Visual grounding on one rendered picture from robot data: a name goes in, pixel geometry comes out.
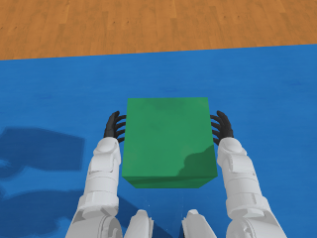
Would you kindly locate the robot thigh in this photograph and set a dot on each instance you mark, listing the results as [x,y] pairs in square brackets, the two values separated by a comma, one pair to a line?
[195,226]
[140,227]

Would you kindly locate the right robot thigh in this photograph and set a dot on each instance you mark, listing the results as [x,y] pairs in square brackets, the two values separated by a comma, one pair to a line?
[195,226]

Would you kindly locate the left robot thigh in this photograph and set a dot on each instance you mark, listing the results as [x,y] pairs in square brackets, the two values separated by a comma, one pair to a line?
[140,227]

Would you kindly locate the robot right hand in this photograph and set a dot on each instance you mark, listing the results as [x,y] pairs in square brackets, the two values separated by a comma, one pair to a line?
[224,127]

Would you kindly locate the left robot upper arm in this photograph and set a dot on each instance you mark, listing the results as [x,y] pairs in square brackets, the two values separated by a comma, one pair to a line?
[105,226]

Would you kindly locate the robot left hand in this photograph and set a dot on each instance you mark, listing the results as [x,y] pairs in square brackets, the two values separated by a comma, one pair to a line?
[112,127]

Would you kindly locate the right robot upper arm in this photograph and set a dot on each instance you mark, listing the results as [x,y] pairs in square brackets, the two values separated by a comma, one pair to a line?
[243,227]

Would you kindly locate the carton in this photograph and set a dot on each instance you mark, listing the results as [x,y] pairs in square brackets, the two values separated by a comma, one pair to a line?
[168,143]

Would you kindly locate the right robot forearm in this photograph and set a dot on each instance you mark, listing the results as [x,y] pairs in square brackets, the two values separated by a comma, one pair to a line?
[244,196]

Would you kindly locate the left robot forearm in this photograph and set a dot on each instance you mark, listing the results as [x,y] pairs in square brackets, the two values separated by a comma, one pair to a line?
[100,192]

